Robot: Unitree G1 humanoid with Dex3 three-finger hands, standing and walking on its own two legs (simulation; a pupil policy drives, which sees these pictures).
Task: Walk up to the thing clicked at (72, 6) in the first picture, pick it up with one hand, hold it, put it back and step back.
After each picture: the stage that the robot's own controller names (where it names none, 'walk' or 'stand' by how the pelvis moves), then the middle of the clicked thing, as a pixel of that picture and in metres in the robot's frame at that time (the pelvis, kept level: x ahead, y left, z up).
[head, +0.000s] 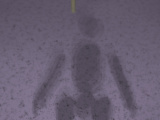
stand; (73, 4) +2.28 +0.10 -0.65
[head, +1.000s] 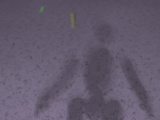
walk; (72, 19) +2.14 +0.24 -0.65
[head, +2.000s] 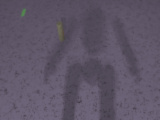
walk; (60, 31) +1.52 +0.30 -0.65
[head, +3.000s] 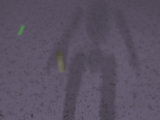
walk; (60, 62) +1.06 +0.25 -0.65
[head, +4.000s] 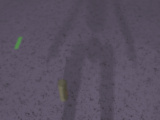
walk; (63, 91) +0.70 +0.17 -0.63
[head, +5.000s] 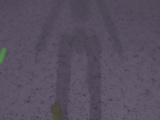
stand; (57, 115) +0.48 +0.14 -0.63
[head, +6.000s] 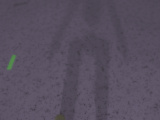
stand; out of the picture +0.44 +0.14 -0.65
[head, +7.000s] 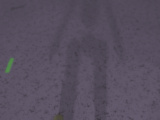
stand; out of the picture +0.45 +0.16 -0.66
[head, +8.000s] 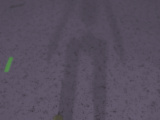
stand; out of the picture +0.44 +0.16 -0.66
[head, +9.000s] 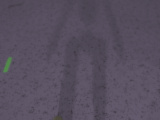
stand; out of the picture +0.43 +0.16 -0.66
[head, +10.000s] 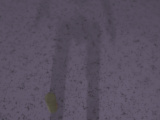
go down; (51, 103) +0.46 +0.16 -0.60
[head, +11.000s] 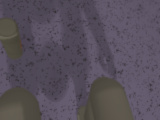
go down; (11, 42) +0.52 +0.20 -0.23
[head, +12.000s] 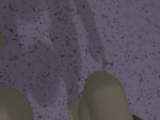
close in; out of the picture +0.51 +0.22 -0.21
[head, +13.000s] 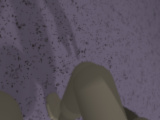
close; out of the picture +0.50 +0.26 -0.17
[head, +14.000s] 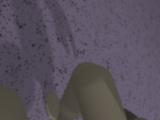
lift; out of the picture +0.44 +0.22 -0.17
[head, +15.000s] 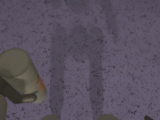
lift; (28, 82) +0.33 +0.16 +0.04
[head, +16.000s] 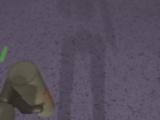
hold; (36, 94) +0.29 +0.15 +0.06
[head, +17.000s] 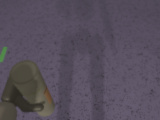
hold; (37, 93) +0.30 +0.15 +0.04
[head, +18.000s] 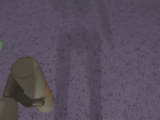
crouch; (37, 89) +0.32 +0.14 +0.03
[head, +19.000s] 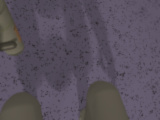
crouch; (4, 31) +0.49 +0.17 -0.03
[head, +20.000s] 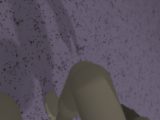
lower; out of the picture +0.45 +0.26 -0.18
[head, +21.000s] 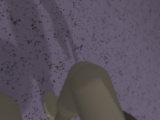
lower; out of the picture +0.46 +0.26 -0.18
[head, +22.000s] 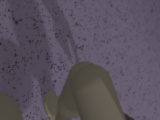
lower; out of the picture +0.46 +0.26 -0.18
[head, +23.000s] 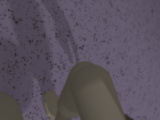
lower; out of the picture +0.46 +0.26 -0.18
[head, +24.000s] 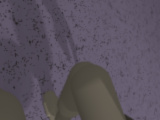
loosen; out of the picture +0.46 +0.23 -0.18
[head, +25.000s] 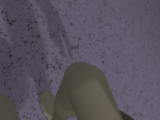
withdraw; out of the picture +0.46 +0.23 -0.19
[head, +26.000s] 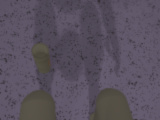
walk; (42, 60) +0.49 +0.16 -0.30
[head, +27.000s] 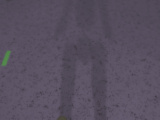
stand; out of the picture +0.41 +0.11 -0.59
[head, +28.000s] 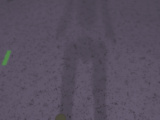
stand; out of the picture +0.42 +0.12 -0.60
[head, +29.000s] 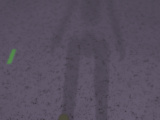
stand; out of the picture +0.42 +0.11 -0.62
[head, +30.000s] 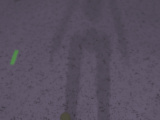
walk; out of the picture +0.43 +0.12 -0.65
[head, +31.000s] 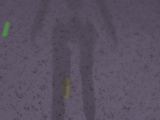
walk; (66, 88) +0.59 +0.06 -0.64
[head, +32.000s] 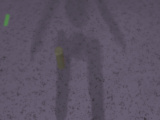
walk; (60, 58) +0.91 +0.21 -0.62
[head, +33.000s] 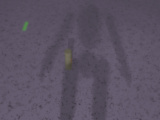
stand; (68, 59) +1.10 +0.13 -0.64
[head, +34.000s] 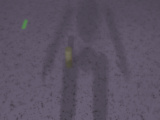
stand; (68, 57) +1.10 +0.13 -0.66
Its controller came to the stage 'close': yes
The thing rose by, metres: 0.69
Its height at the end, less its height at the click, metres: +0.00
